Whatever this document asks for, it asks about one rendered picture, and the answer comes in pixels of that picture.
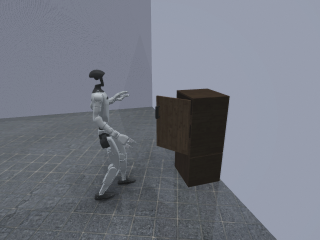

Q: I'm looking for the right robot shin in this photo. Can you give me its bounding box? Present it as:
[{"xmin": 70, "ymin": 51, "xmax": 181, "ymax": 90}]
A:
[{"xmin": 99, "ymin": 167, "xmax": 120, "ymax": 195}]

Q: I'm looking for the robot left forearm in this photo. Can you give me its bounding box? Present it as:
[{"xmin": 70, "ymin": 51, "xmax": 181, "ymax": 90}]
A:
[{"xmin": 108, "ymin": 97, "xmax": 115, "ymax": 105}]

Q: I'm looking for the robot right hand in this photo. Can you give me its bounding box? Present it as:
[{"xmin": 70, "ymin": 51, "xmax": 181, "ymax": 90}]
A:
[{"xmin": 117, "ymin": 134, "xmax": 136, "ymax": 150}]

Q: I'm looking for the right robot upper arm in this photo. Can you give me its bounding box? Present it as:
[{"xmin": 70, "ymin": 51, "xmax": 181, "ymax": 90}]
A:
[{"xmin": 93, "ymin": 93, "xmax": 103, "ymax": 123}]

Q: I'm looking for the left robot foot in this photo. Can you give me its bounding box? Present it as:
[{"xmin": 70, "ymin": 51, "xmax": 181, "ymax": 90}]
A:
[{"xmin": 117, "ymin": 177, "xmax": 136, "ymax": 185}]

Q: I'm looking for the robot right forearm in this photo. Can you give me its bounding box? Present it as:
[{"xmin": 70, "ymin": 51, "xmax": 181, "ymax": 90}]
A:
[{"xmin": 94, "ymin": 117, "xmax": 120, "ymax": 139}]

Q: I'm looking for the handle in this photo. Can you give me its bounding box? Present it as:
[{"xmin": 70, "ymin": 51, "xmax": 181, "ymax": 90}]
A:
[{"xmin": 155, "ymin": 106, "xmax": 160, "ymax": 119}]

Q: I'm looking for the cupboard door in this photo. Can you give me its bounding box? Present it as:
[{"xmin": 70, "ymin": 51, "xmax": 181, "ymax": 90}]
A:
[{"xmin": 156, "ymin": 95, "xmax": 191, "ymax": 155}]

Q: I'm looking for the robot left hand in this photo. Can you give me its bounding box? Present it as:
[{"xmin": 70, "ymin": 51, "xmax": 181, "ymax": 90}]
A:
[{"xmin": 113, "ymin": 91, "xmax": 129, "ymax": 101}]

